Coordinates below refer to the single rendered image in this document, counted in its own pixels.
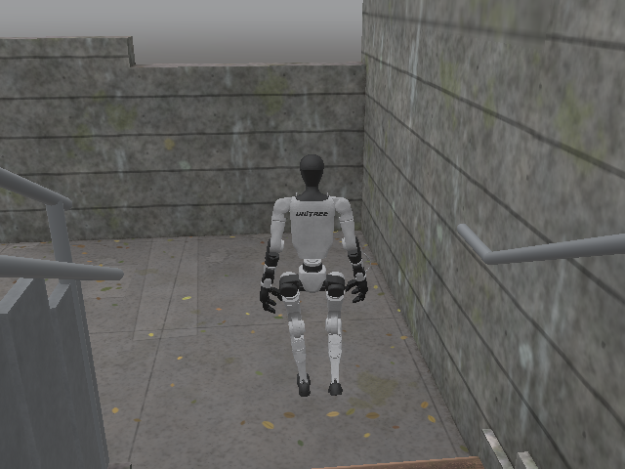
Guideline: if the robot right hand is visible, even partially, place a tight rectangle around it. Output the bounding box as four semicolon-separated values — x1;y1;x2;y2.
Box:
346;278;368;303

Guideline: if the robot left shin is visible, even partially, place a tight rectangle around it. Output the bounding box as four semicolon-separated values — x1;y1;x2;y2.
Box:
288;321;308;384

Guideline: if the right robot upper arm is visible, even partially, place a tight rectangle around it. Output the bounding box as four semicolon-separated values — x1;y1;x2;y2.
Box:
332;196;357;251

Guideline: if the left robot upper arm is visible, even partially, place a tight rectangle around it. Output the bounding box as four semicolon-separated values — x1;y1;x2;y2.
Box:
270;197;292;253

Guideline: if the robot right forearm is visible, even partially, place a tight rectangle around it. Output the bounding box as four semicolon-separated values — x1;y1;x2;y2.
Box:
348;237;366;281

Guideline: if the robot left hand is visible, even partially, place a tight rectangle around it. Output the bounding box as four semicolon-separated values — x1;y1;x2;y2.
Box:
260;286;282;314

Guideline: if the robot left forearm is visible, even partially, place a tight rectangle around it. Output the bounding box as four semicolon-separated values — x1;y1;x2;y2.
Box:
261;239;279;288

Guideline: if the humanoid robot head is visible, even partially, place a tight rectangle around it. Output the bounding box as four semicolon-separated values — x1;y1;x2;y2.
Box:
295;154;329;201

